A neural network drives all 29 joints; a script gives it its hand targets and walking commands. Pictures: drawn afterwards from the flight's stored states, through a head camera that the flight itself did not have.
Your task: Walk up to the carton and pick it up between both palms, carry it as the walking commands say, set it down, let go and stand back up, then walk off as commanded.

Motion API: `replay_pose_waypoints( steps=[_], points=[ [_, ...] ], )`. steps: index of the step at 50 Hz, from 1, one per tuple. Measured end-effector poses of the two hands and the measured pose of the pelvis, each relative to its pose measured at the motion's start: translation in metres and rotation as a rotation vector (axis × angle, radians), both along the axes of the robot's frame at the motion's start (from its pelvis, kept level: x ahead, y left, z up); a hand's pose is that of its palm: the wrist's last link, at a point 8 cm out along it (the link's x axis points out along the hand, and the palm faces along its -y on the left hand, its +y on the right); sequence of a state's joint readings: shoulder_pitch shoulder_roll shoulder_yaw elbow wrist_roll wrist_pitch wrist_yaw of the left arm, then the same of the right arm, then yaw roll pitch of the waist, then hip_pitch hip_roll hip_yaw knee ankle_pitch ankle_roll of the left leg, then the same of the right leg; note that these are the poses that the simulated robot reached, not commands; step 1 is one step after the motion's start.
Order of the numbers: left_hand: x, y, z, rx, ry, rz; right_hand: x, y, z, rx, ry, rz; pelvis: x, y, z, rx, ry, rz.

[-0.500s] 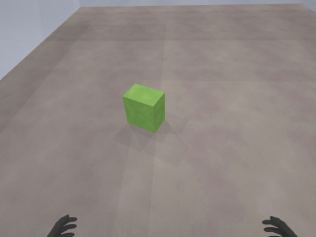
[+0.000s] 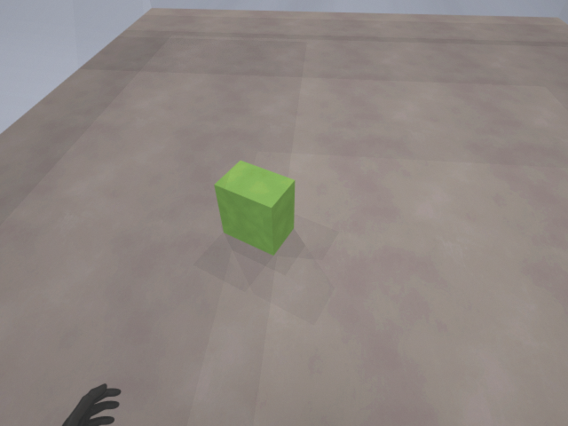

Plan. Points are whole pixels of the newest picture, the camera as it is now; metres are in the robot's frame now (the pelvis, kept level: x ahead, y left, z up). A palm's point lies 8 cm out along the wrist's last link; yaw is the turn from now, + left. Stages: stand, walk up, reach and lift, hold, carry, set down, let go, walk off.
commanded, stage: walk up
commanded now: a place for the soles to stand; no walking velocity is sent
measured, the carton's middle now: (257, 208) +1.12 +0.15 -0.59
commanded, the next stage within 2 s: none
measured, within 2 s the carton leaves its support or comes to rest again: neither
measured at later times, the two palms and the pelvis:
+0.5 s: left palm (75, 383) +0.23 +0.35 -0.09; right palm (480, 378) +0.24 -0.27 -0.08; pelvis +0.13 +0.04 -0.01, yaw +4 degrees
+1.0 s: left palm (89, 315) +0.33 +0.34 -0.05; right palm (433, 288) +0.42 -0.27 -0.12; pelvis +0.28 +0.01 -0.02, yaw +7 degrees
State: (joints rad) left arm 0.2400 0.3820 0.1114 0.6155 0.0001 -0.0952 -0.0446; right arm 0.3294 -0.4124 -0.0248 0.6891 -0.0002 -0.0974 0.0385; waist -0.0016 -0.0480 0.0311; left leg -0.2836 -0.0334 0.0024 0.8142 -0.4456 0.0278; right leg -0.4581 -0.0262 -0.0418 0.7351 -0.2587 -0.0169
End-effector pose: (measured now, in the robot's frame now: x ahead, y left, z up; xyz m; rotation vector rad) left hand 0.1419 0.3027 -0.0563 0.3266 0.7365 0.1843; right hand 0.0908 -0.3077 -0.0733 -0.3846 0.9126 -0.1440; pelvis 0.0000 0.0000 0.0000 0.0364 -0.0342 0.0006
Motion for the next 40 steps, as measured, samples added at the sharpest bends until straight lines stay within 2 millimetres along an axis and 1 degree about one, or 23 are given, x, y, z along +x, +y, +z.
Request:
replay_pose_waypoints(
  steps=[3, 8, 10, 13, 16, 18, 20, 23, 25, 27, 30, 32, 34, 36, 38, 40],
  points=[
    [0.0, 0.002, 0.013, 0.051, 0.012, 0.024, 0.022, 0.004, -0.013, 0.041, 0.014, 0.03, 0.013, -0.004, 0.001, -0.013, 0.001, 0.027],
    [0.001, 0.016, 0.032, 0.128, 0.04, 0.069, 0.049, 0.017, -0.034, 0.114, 0.044, 0.068, 0.034, -0.002, 0.002, -0.03, -0.007, 0.051],
    [0.004, 0.021, 0.036, 0.144, 0.038, 0.084, 0.061, 0.024, -0.039, 0.131, 0.045, 0.079, 0.044, 0.001, 0.002, -0.039, -0.015, 0.062],
    [0.015, 0.029, 0.039, 0.148, 0.027, 0.098, 0.081, 0.033, -0.039, 0.14, 0.036, 0.094, 0.059, 0.007, 0.002, -0.05, -0.031, 0.072],
    [0.03, 0.035, 0.032, 0.125, 0.023, 0.1, 0.099, 0.038, -0.033, 0.13, 0.034, 0.104, 0.076, 0.014, 0.001, -0.058, -0.038, 0.075],
    [0.043, 0.039, 0.022, 0.094, 0.024, 0.096, 0.112, 0.041, -0.026, 0.11, 0.034, 0.108, 0.089, 0.019, 0.0, -0.065, -0.039, 0.076],
    [0.057, 0.043, 0.01, 0.059, 0.027, 0.094, 0.126, 0.042, -0.018, 0.075, 0.036, 0.106, 0.103, 0.026, -0.002, -0.073, -0.037, 0.077],
    [0.079, 0.047, -0.016, 0.012, 0.049, 0.083, 0.141, 0.039, -0.01, 0.004, 0.031, 0.087, 0.121, 0.036, -0.01, -0.063, -0.021, 0.072],
    [0.091, 0.043, -0.03, -0.019, 0.073, 0.07, 0.146, 0.035, -0.003, -0.036, 0.043, 0.07, 0.131, 0.037, -0.011, -0.053, -0.006, 0.076],
    [0.102, 0.038, -0.038, -0.048, 0.09, 0.064, 0.153, 0.029, 0.007, -0.072, 0.054, 0.06, 0.141, 0.036, -0.01, -0.05, 0.007, 0.075],
    [0.117, 0.03, -0.047, -0.08, 0.104, 0.063, 0.168, 0.022, 0.017, -0.107, 0.058, 0.056, 0.158, 0.032, -0.008, -0.043, 0.016, 0.076],
    [0.129, 0.024, -0.049, -0.091, 0.104, 0.06, 0.18, 0.017, 0.02, -0.116, 0.054, 0.055, 0.169, 0.028, -0.008, -0.036, 0.014, 0.076],
    [0.142, 0.018, -0.047, -0.09, 0.1, 0.059, 0.193, 0.011, 0.019, -0.113, 0.047, 0.054, 0.182, 0.023, -0.008, -0.027, 0.007, 0.076],
    [0.154, 0.013, -0.044, -0.078, 0.101, 0.059, 0.206, 0.005, 0.015, -0.1, 0.047, 0.055, 0.194, 0.016, -0.009, -0.017, 0.007, 0.076],
    [0.164, 0.01, -0.04, -0.053, 0.109, 0.066, 0.22, -0.001, 0.004, -0.078, 0.051, 0.058, 0.208, 0.009, -0.011, -0.008, 0.012, 0.077],
    [0.17, 0.011, -0.037, -0.012, 0.106, 0.089, 0.235, -0.004, -0.012, -0.056, 0.059, 0.067, 0.22, 0.002, -0.018, -0.008, 0.012, 0.086]
  ],
)
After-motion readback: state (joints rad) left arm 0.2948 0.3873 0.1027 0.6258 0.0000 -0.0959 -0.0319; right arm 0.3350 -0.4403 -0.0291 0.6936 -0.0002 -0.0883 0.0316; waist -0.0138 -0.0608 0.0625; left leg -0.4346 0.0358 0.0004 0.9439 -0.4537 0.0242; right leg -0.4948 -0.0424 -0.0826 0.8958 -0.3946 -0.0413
